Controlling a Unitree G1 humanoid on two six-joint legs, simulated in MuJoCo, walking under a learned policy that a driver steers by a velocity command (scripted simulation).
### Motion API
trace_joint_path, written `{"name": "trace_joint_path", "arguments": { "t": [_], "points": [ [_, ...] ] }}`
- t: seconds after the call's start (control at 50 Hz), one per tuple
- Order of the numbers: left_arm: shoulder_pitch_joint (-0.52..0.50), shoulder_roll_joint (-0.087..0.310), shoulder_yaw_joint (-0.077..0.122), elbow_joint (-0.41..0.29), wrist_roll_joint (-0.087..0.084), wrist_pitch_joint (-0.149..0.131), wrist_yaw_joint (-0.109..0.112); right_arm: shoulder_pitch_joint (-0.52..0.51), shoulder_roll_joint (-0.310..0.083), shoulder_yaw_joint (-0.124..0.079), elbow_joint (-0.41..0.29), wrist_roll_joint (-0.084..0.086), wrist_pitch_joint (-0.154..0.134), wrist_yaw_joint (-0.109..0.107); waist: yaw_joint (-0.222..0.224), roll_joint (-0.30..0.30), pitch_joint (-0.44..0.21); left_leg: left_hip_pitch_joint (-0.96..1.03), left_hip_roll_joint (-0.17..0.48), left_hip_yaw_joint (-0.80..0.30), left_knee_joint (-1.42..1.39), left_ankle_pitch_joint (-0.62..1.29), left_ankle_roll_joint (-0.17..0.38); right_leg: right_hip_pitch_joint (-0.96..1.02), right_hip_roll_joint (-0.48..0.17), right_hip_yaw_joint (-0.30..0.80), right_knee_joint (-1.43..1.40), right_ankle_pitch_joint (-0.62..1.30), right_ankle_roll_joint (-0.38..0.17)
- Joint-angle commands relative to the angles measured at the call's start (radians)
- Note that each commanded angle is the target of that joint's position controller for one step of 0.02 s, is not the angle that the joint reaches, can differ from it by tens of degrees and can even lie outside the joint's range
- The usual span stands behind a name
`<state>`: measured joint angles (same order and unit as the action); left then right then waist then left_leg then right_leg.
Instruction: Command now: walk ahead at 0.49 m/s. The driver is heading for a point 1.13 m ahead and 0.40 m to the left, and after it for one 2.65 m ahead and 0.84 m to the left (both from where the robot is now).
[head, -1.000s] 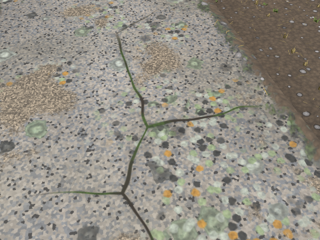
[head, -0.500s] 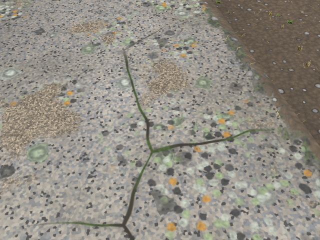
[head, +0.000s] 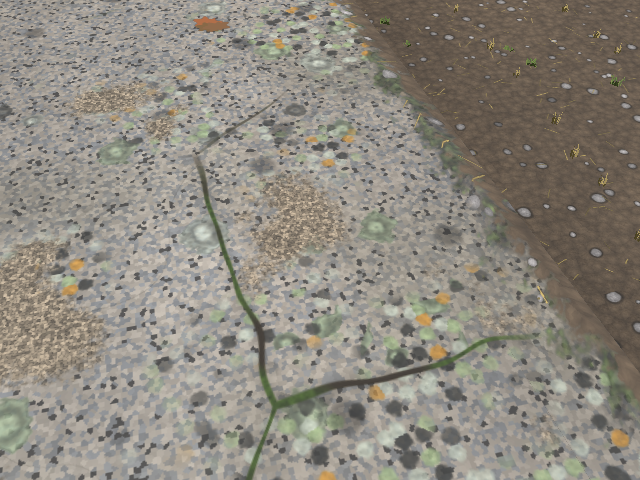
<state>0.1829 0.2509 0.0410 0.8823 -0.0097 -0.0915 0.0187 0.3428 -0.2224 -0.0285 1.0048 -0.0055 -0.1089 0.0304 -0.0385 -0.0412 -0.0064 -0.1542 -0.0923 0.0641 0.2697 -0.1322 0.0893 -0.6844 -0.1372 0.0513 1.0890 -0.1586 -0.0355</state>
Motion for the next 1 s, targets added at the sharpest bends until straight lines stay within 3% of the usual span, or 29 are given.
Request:
{"name": "trace_joint_path", "arguments": {
  "t": [0.02, 0.1, 0.16, 0.2, 0.24, 0.26, 0.28, 0.3, 0.32, 0.34, 0.36, 0.38, 0.4, 0.44, 0.5, 0.58, 0.66, 0.74, 0.8, 0.82, 0.84, 0.86, 0.88, 0.9, 0.92, 0.94, 0.96, 0.98, 1.0],
  "points": [
    [0.011, 0.038, 0.01, -0.044, 0.008, -0.001, 0.001, -0.037, -0.139, -0.023, -0.06, 0.005, -0.013, -0.021, 0.041, 0.073, 0.061, -0.083, 0.282, -0.203, -0.184, 0.084, 0.163, -0.018, -0.028, 0.004, -0.169, 0.163, 0.02],
    [-0.14, 0.027, 0.003, -0.082, -0.003, -0.009, -0.014, 0.041, -0.166, -0.027, -0.041, 0.019, -0.002, -0.031, -0.016, 0.081, 0.068, -0.003, 0.272, -0.159, -0.169, 0.084, 0.126, 0.028, 0.021, -0.038, -0.414, 0.269, 0.03],
    [-0.221, 0.032, -0.001, -0.112, -0.012, -0.014, -0.032, 0.092, -0.169, -0.03, -0.019, 0.025, 0.011, -0.032, -0.043, 0.089, 0.09, 0.095, 0.307, -0.166, -0.128, 0.069, 0.121, 0.018, 0.038, -0.042, -0.503, 0.224, 0.023],
    [-0.243, 0.044, 0.001, -0.131, -0.013, -0.022, -0.045, 0.102, -0.174, -0.034, -0.011, 0.025, 0.021, -0.035, -0.038, 0.096, 0.094, 0.158, 0.338, -0.179, -0.085, 0.084, 0.11, 0.025, 0.047, -0.041, -0.547, 0.153, -0.001],
    [-0.193, 0.071, 0.012, -0.129, -0.012, -0.031, -0.052, 0.087, -0.186, -0.039, -0.012, 0.027, 0.032, -0.036, 0.002, 0.113, 0.068, 0.174, 0.35, -0.194, -0.011, 0.191, 0.093, 0.134, 0.074, -0.057, -0.59, 0.079, -0.027],
    [-0.097, 0.099, 0.029, -0.105, -0.01, -0.035, -0.05, 0.065, -0.185, -0.037, -0.019, 0.025, 0.037, -0.036, 0.061, 0.115, 0.018, 0.156, 0.319, -0.178, 0.098, 0.347, 0.075, 0.275, 0.107, -0.08, -0.617, 0.062, -0.046],
    [0.093, 0.158, 0.058, -0.051, -0.008, -0.04, -0.042, 0.05, -0.155, -0.025, -0.031, 0.015, 0.038, -0.034, 0.142, 0.094, -0.101, 0.063, 0.256, -0.136, 0.316, 0.408, 0.046, 0.538, 0.09, -0.057, -0.605, 0.081, -0.08],
    [0.282, 0.255, 0.082, -0.02, 0.011, -0.038, -0.031, 0.065, -0.095, -0.004, -0.068, 0.002, 0.031, -0.034, 0.185, -0.056, -0.273, -0.214, 0.152, -0.063, 0.688, 0.127, -0.005, 0.889, -0.148, 0.228, -0.615, 0.036, -0.163],
    [0.313, 0.274, 0.082, -0.009, 0.019, -0.033, -0.04, 0.166, 0.003, 0.023, -0.062, 0.023, 0.007, -0.029, 0.137, -0.295, -0.379, -0.512, 0.021, -0.128, 0.942, -0.433, -0.034, 1.094, -0.308, 0.638, -0.754, -0.097, -0.268],
    [0.268, 0.166, 0.055, -0.019, 0.015, -0.036, -0.039, 0.108, -0.13, -0.011, -0.054, 0.051, -0.006, -0.029, 0.151, -0.164, -0.286, -0.597, 0.08, -0.232, 1.055, -0.401, -0.022, 1.008, -0.276, 0.586, -0.778, -0.138, -0.223],
    [0.177, 0.123, 0.04, -0.037, 0.008, -0.038, -0.037, 0.034, -0.164, -0.023, -0.077, 0.06, -0.01, -0.031, 0.128, -0.107, -0.166, -0.616, 0.128, -0.213, 1.049, -0.297, -0.012, 0.865, -0.248, 0.41, -0.791, -0.059, -0.177],
    [0.093, 0.099, 0.031, -0.049, 0.009, -0.039, -0.04, -0.004, -0.149, -0.027, -0.081, 0.052, -0.005, -0.039, 0.093, -0.029, -0.112, -0.565, 0.173, -0.195, 1.007, -0.207, -0.019, 0.736, -0.205, 0.296, -0.827, 0.014, -0.152],
    [0.052, 0.072, 0.025, -0.048, 0.011, -0.04, -0.044, -0.016, -0.134, -0.034, -0.081, 0.041, 0.007, -0.043, 0.068, -0.027, -0.057, -0.529, 0.199, -0.193, 0.953, -0.151, -0.024, 0.646, -0.163, 0.2, -0.868, 0.064, -0.134],
    [0.042, 0.049, 0.022, -0.027, 0.022, -0.044, -0.043, 0.022, -0.085, -0.036, -0.074, 0.043, 0.036, -0.038, 0.032, -0.056, -0.029, -0.457, 0.218, -0.182, 0.921, -0.09, -0.028, 0.561, -0.119, 0.076, -0.913, 0.147, -0.122],
    [0.068, 0.081, 0.034, 0.001, 0.029, -0.048, -0.03, -0.019, -0.07, -0.043, -0.104, 0.04, 0.059, -0.037, 0.021, -0.027, 0.014, -0.528, 0.22, -0.191, 0.884, -0.012, -0.038, 0.547, -0.117, -0.033, -0.939, 0.27, -0.135],
    [0.091, 0.101, 0.04, 0.017, 0.031, -0.037, -0.008, -0.128, -0.066, -0.048, -0.156, 0.031, 0.059, -0.027, 0.038, -0.014, 0.053, -0.598, 0.208, -0.187, 0.687, 0.14, -0.052, 0.584, -0.113, -0.124, -0.962, 0.276, -0.127],
    [0.142, 0.128, 0.047, 0.033, 0.02, -0.023, 0.008, -0.268, -0.045, -0.037, -0.215, 0.023, 0.056, -0.002, 0.086, 0.006, 0.096, -0.607, 0.204, -0.104, 0.508, 0.209, -0.04, 0.656, -0.132, -0.196, -0.966, 0.278, -0.115],
    [0.188, 0.146, 0.056, 0.05, 0.006, 0.004, 0.011, -0.364, -0.039, -0.032, -0.281, 0.029, 0.055, 0.025, 0.107, 0.005, 0.121, -0.637, 0.189, -0.037, 0.423, 0.114, -0.011, 0.791, -0.169, -0.243, -0.896, 0.377, -0.105],
    [0.145, 0.188, 0.068, 0.032, -0.004, 0.019, 0.016, -0.32, -0.077, -0.052, -0.306, 0.032, 0.06, 0.036, 0.047, -0.047, 0.055, -0.455, 0.106, 0.056, 0.404, -0.025, 0.038, 0.805, -0.167, -0.29, -0.736, 0.799, -0.076],
    [0.127, 0.203, 0.072, 0.025, -0.006, 0.026, 0.019, -0.241, -0.107, -0.068, -0.295, 0.035, 0.062, 0.036, -0.003, -0.067, 0.003, -0.341, 0.065, 0.079, 0.403, -0.07, 0.062, 0.794, -0.161, -0.3, -0.613, 0.936, -0.066],
    [0.098, 0.213, 0.073, 0.016, -0.012, 0.032, 0.02, -0.101, -0.155, -0.095, -0.264, 0.037, 0.063, 0.03, -0.085, -0.059, -0.072, -0.14, 0.024, 0.084, 0.333, -0.028, 0.096, 0.734, -0.134, -0.313, -0.421, 0.948, -0.043],
    [0.093, 0.206, 0.068, -0.002, -0.006, 0.026, 0.02, 0.063, -0.237, -0.134, -0.222, 0.034, 0.068, 0.009, -0.159, 0.01, -0.155, 0.161, 0.066, -0.047, 0.27, 0.0, 0.143, 0.52, -0.085, -0.311, -0.131, 0.689, 0.004],
    [0.172, 0.034, 0.022, -0.046, 0.037, 0.001, 0.001, 0.061, -0.339, -0.146, -0.216, 0.036, 0.068, -0.006, -0.035, 0.293, -0.204, 0.467, 0.321, -0.538, 0.24, 0.007, 0.283, 0.08, 0.104, -0.244, 0.227, -0.348, 0.055],
    [0.131, 0.073, 0.018, -0.086, -0.009, -0.052, -0.016, 0.1, -0.307, -0.129, -0.248, 0.016, 0.051, -0.001, -0.062, 0.237, -0.385, 0.584, 0.445, -0.933, 0.045, -0.161, 0.4, -0.077, 0.18, 0.014, 0.388, -0.459, 0.048],
    [0.004, 0.128, 0.033, -0.116, -0.047, -0.077, -0.024, 0.076, -0.235, -0.113, -0.24, 0.009, 0.039, 0.002, -0.09, 0.151, -0.25, 0.515, 0.411, -0.801, 0.009, -0.116, 0.327, -0.178, 0.123, 0.051, 0.372, -0.357, 0.018],
    [-0.018, 0.126, 0.031, -0.123, -0.039, -0.085, -0.021, 0.001, -0.189, -0.1, -0.251, 0.022, 0.032, 0.001, -0.045, 0.081, -0.15, 0.361, 0.367, -0.649, 0.015, -0.039, 0.279, -0.158, 0.074, 0.045, 0.277, -0.255, 0.0],
    [-0.008, 0.129, 0.037, -0.105, -0.013, -0.079, -0.011, -0.087, -0.154, -0.088, -0.274, 0.025, 0.029, 0.002, 0.007, 0.02, -0.093, 0.197, 0.322, -0.539, 0.009, 0.059, 0.242, -0.074, 0.036, 0.04, 0.193, -0.199, 0.007],
    [0.017, 0.142, 0.048, -0.102, 0.002, -0.064, -0.008, -0.133, -0.128, -0.077, -0.292, 0.02, 0.028, 0.0, 0.043, 0.023, -0.073, 0.091, 0.289, -0.471, -0.011, 0.136, 0.226, 0.006, 0.012, 0.044, 0.131, -0.167, 0.018],
    [0.029, 0.141, 0.053, -0.107, 0.008, -0.048, -0.009, -0.141, -0.127, -0.074, -0.298, 0.017, 0.028, -0.004, 0.063, 0.034, -0.063, 0.03, 0.271, -0.444, -0.031, 0.166, 0.221, 0.053, 0.004, 0.041, 0.09, -0.149, 0.031]
  ]
}}
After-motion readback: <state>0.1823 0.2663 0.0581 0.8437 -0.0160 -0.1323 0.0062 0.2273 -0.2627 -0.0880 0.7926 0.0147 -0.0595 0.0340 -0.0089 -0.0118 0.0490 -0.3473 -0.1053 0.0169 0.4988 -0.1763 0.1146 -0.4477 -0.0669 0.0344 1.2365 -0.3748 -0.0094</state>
